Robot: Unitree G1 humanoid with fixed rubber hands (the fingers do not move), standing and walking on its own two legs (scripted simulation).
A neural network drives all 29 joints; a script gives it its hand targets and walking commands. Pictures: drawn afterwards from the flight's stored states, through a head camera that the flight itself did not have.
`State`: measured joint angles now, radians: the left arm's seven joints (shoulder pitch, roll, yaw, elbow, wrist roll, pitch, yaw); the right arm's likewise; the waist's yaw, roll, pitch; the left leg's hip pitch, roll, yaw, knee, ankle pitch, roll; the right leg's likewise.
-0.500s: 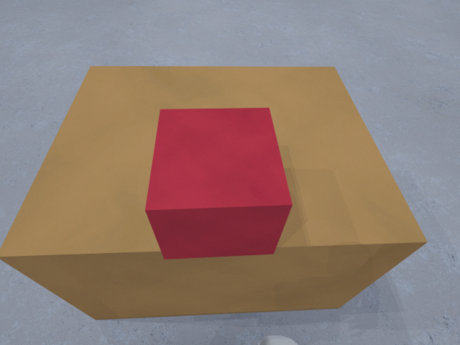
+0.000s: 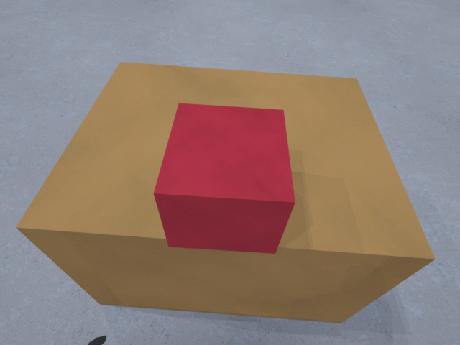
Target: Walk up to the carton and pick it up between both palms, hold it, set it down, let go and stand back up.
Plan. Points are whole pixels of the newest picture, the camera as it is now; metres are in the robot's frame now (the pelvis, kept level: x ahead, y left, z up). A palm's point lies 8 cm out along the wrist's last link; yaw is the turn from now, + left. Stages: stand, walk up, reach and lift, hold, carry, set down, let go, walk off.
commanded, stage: walk up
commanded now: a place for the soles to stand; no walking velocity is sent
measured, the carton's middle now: (226, 177) +0.47 +0.02 -0.03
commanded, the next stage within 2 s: reach and lift in 1.52 s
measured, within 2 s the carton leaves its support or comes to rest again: neither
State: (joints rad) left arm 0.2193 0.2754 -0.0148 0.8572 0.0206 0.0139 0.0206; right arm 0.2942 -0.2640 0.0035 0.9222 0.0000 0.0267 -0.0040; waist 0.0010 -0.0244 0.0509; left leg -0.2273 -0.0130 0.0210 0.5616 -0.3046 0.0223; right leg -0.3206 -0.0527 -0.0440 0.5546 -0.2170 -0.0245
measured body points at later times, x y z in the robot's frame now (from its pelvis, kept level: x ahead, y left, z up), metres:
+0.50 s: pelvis +0.01 +0.02 +0.00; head +0.02 +0.03 +0.45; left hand +0.05 +0.30 -0.13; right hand +0.07 -0.26 -0.13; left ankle +0.00 +0.11 -0.73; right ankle +0.06 -0.13 -0.73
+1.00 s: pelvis +0.03 +0.04 +0.01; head +0.04 +0.03 +0.46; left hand +0.06 +0.30 -0.13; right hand +0.10 -0.22 -0.13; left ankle +0.00 +0.11 -0.73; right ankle +0.05 -0.08 -0.73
